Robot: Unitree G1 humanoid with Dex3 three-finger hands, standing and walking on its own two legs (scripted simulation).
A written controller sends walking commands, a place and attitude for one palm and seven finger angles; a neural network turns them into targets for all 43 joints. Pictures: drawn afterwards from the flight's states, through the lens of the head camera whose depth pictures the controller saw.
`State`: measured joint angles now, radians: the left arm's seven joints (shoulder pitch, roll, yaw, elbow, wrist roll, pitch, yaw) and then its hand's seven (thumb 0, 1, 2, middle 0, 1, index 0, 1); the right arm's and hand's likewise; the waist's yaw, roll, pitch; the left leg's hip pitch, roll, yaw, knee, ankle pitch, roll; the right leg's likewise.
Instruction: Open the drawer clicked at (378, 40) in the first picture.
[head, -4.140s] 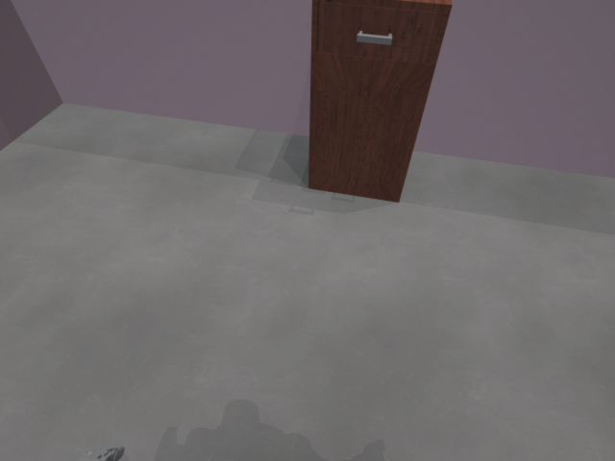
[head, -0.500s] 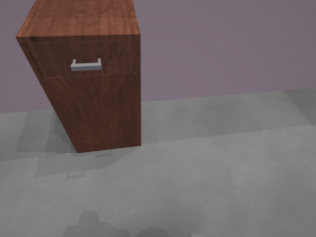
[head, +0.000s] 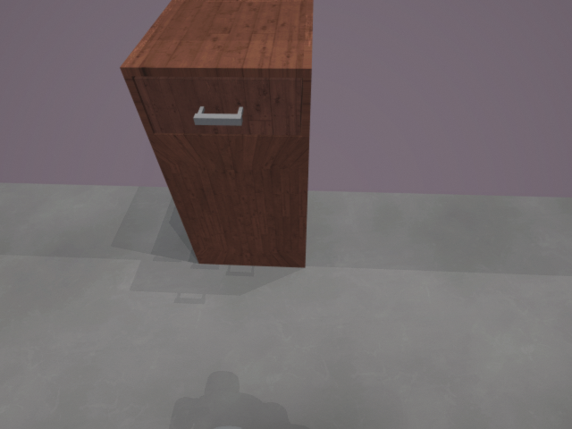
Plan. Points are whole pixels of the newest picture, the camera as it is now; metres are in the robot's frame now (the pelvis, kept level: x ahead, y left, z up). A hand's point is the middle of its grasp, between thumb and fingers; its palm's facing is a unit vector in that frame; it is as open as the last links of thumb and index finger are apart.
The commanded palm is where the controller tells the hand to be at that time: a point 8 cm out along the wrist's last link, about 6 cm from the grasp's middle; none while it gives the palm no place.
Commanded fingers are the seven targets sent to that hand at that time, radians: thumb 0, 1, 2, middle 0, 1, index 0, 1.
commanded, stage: take the last steps up to it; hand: left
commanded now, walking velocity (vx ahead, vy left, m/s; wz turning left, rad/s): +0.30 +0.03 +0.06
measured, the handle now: (219, 114) +0.80 +0.23 -0.02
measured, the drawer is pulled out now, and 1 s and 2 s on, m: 0.00 0.00 0.00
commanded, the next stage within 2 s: come to a stop and stand still in 0.84 s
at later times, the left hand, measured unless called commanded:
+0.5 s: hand (170, 427) +0.15 +0.21 -0.18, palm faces +0.02 -0.98 -0.18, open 7.4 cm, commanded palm none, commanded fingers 0.00 0.90 0.90 -0.20 -0.30 -0.20 -0.30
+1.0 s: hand (192, 370) +0.25 +0.20 -0.20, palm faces +0.08 -0.99 -0.14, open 7.3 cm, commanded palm none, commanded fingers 0.00 0.90 0.90 -0.20 -0.30 -0.20 -0.30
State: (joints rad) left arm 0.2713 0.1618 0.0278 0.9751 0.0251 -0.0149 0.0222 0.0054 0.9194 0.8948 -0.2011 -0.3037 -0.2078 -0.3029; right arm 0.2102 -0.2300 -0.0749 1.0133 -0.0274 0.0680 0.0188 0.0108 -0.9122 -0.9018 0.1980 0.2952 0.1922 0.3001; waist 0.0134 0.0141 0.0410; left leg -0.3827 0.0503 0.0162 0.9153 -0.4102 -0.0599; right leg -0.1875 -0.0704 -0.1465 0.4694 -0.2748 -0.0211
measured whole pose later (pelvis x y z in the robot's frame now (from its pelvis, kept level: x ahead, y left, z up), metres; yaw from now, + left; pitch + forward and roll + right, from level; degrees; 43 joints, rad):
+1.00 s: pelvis +0.27 +0.03 -0.01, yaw +1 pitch -1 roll -1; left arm 0.33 0.17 0.04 1.12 0.01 -0.01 0.01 0.00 0.92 0.90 -0.20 -0.30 -0.20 -0.30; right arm 0.22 -0.16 -0.04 1.04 -0.03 -0.05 0.00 0.01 -0.93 -0.90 0.20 0.30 0.19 0.30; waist 0.02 -0.04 0.03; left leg -0.33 0.07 0.14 0.60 -0.23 0.03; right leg -0.19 -0.04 -0.13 0.68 -0.47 -0.01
